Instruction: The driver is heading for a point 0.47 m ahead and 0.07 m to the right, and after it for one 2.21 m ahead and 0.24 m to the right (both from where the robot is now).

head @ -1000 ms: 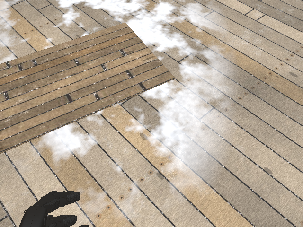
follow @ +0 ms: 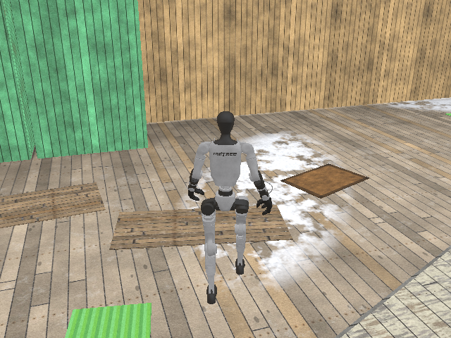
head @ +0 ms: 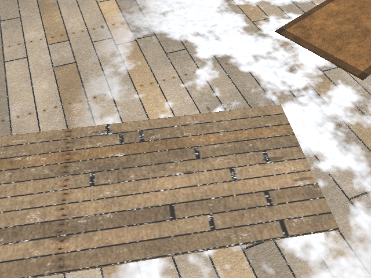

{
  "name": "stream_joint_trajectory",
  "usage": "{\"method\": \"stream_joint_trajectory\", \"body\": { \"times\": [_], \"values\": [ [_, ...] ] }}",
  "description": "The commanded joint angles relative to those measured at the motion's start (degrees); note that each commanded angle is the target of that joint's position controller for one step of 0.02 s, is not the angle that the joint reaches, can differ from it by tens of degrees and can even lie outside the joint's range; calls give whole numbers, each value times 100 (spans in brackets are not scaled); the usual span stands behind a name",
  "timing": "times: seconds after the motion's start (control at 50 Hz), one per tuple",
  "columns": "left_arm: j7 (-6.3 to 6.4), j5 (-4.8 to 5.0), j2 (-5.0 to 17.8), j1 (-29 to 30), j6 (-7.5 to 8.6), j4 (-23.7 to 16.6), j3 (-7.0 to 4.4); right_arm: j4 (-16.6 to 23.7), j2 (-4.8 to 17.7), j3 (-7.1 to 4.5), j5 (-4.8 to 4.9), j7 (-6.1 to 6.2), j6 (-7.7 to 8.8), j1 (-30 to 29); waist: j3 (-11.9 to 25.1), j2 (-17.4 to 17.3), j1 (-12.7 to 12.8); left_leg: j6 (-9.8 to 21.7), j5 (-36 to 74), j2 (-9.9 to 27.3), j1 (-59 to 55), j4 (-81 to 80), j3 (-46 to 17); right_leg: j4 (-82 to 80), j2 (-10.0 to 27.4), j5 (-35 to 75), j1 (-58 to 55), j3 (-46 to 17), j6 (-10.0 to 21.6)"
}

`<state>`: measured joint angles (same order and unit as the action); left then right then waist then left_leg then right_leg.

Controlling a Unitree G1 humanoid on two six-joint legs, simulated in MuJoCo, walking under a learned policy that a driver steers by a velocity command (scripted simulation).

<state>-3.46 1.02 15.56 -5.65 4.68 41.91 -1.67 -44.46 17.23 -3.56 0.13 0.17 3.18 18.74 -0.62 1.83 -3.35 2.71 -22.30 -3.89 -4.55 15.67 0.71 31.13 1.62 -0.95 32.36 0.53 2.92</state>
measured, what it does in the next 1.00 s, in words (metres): walks ahead: right foot, then left foot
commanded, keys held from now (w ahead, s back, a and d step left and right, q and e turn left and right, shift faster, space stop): w+e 0.40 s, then no key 0.22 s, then q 0.38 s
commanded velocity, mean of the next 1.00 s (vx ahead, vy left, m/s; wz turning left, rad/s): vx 0.31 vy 0.00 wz -0.19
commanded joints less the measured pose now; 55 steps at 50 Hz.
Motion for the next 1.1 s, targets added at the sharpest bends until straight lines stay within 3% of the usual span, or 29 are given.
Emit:
{"method": "stream_joint_trajectory", "body": {
  "times": [0.02, 0.04, 0.06, 0.08, 0.1, 0.12, 0.16, 0.18, 0.24, 0.32, 0.42, 0.48, 0.5, 0.52, 0.54, 0.56, 0.6, 0.64, 0.68, 0.72, 0.78, 0.84, 0.86, 0.88, 0.9, 0.92, 0.96, 1.04, 1.1],
  "values": [
    [1, -35, 916, -503, 69, -285, -355, 276, 995, -258, 2, 110, -71, -128, 565, -616, 584, 431, 6190, 1488, -59, 1611, -3, -125, -485, -396, -1146, 395, 381],
    [58, -33, 1236, -1350, 42, -138, -491, 369, 896, -199, -41, 170, -74, -121, 1106, -374, 966, 198, 5492, 1293, 916, 2975, 177, -69, -129, -75, -2681, -260, 659],
    [103, -47, 1846, -1874, 34, -142, -636, 619, 371, -17, -137, 112, 59, 455, 1868, 943, 742, -299, 2133, 290, 3317, 5329, 255, -276, 1345, -633, -4900, -3121, 1754],
    [92, 54, 1424, -2017, 23, -79, -529, 552, 409, 32, -102, 29, 229, 316, 2303, 1054, 891, -348, -916, -130, 4445, 6121, -588, -1191, 1712, -1464, -5606, -4795, 2048],
    [129, 42, 1165, -1760, -3, -130, -446, 703, 745, -43, 121, -71, 368, -164, 1521, 681, 981, -246, -608, 275, 5022, 6317, -854, -1335, 1575, -1929, -5130, -4067, 1723],
    [159, 11, 1053, -1442, -27, -224, -416, 807, 744, -18, 153, -91, 448, -549, 946, 176, 898, -175, -163, 539, 5016, 5972, -741, -1409, 1354, -1766, -4311, -3385, 1513],
    [190, -67, 791, -944, -56, -367, -303, 847, 734, -76, -89, -33, 432, -742, 253, -222, 509, -227, 369, 871, 4453, 4989, -629, -1700, 932, -739, -2884, -2534, 1288],
    [212, -100, 849, -833, -68, -432, -317, 880, 687, -77, -106, -27, 381, -611, 223, 99, 355, -318, 434, 885, 4195, 4797, -610, -1794, 872, -325, -2511, -2474, 1378],
    [301, -56, 964, -836, -57, -426, -366, 878, 508, -31, -127, 21, 260, -574, 153, 129, 265, -591, 767, 864, 3961, 4000, -413, -1898, 625, 455, -1891, -1880, 1386],
    [404, 33, 1102, -1148, -116, -276, -424, 1068, 251, 72, -107, 9, 286, -1445, 76, 202, 601, -729, 2386, 558, 3461, 2234, -341, -1778, 232, 224, -1550, -1476, 1018],
    [469, 66, 1032, -1551, -248, -101, -424, 1181, 471, -13, -5, -99, 389, -1922, 68, 341, 730, -591, 2549, 336, 3194, 1217, -547, -1164, 447, -98, -2265, -2106, 810],
    [512, -2, 879, -1404, -333, -133, -397, 1003, 602, -112, -134, -110, 482, -1301, 371, 474, 378, -201, 2727, 294, 2391, 719, -351, -88, 304, 1251, -2686, -2114, 448],
    [501, -56, 666, -1371, -316, -229, -320, 965, 766, -149, -241, -87, 521, -847, 919, 320, 166, 84, 3688, 766, 1314, 850, -610, 760, 25, 1148, -2394, -1911, 227],
    [490, -132, 386, -1876, -267, -300, -215, 948, 1159, -225, -368, -60, 497, -283, 1771, -809, 187, 847, 5683, 2057, -625, 1385, -1960, 2435, -545, -935, -1066, -1480, -140],
    [456, -50, 484, -2547, -239, -202, -166, 701, 1085, -259, -169, -102, 364, 102, 2511, -2109, 230, 1724, 5489, 3036, -1570, 1265, -3630, 3960, -896, -3911, 49, -1105, -422],
    [453, 13, 958, -2384, -277, -98, -284, 803, 761, -173, -27, -117, 279, -38, 2109, -1230, 132, 1543, 4285, 2836, -999, 996, -3586, 4451, -574, -3699, 351, -1335, -500],
    [498, -13, 977, -1325, -439, -291, -312, 850, 348, 8, -89, -117, 175, -709, 887, -443, 134, 1135, 3927, 2201, 427, 728, -2289, 4210, -260, -3133, 476, -996, -619],
    [513, -94, 638, -1256, -565, -352, -250, 746, 230, 83, -149, -152, 148, -1131, 480, -709, 485, 932, 4066, 1704, 1615, 432, -1629, 3020, 78, -2798, -341, -788, -643],
    [525, -152, 342, -1385, -557, -291, -159, 675, 378, 36, -147, -165, 103, -1346, 535, -1028, 618, 956, 4844, 1371, 2093, 365, -1161, 1867, -29, -2539, -1148, -393, -740],
    [527, -167, 333, -1286, -522, -270, -139, 582, 573, -37, -67, -127, 37, -1231, 858, -1056, 543, 1026, 4914, 1387, 1876, 431, -1208, 1093, -104, -1879, -1589, -333, -764],
    [543, -136, 555, -1003, -590, -321, -219, 577, 864, -134, 57, -93, -104, -1232, 800, -937, 489, 964, 3134, 1401, 1989, 402, -1512, 344, -255, -1194, -1952, -271, -624],
    [574, -231, 717, -759, -591, -502, -295, 557, 699, -94, 120, -49, -213, -1173, 387, -776, 550, 528, 1136, 1094, 2677, 541, -1796, -529, -15, -720, -2491, -491, -234],
    [618, -282, 970, -897, -579, -578, -351, 586, 515, -43, 60, -49, -205, -1112, 459, -352, 562, 286, 576, 860, 3032, 1018, -1668, -697, 635, -504, -2828, -980, 35],
    [625, -283, 1281, -833, -610, -481, -460, 652, 288, -7, 86, -35, -201, -867, 394, 817, 282, 0, -187, 205, 3369, 1651, -753, -988, 1195, -604, -2643, -1497, 516],
    [609, -271, 1109, -778, -594, -502, -450, 630, 389, -27, 69, -11, -201, -869, 375, 1222, 433, -217, -461, 57, 3384, 2513, -258, -1311, 1652, -456, -2502, -2007, 911],
    [625, -284, 957, -711, -549, -555, -414, 641, 633, -137, 74, -3, -232, -923, 339, 1206, 540, -354, -964, 168, 3666, 3554, -258, -1337, 1925, 181, -2574, -2164, 1131],
    [642, -193, 825, -395, -453, -605, -371, 517, 720, -262, 85, 46, -390, -630, 322, 698, 365, -576, -1030, 347, 3919, 4692, -456, -1149, 1853, 1186, -2602, -1687, 1084],
    [621, -134, 905, -47, -518, -541, -442, 672, 286, -126, 119, -8, -528, -789, 344, 712, 368, -707, -257, 509, 3325, 3652, -4, -1001, 1359, 1487, -2403, -578, 766],
    [612, -73, 1047, -178, -579, -441, -512, 879, 434, -159, 139, -143, -542, -913, 548, 891, 484, -579, 137, 488, 2803, 2682, 180, -837, 1507, 1396, -2582, -471, 764]
  ]
}}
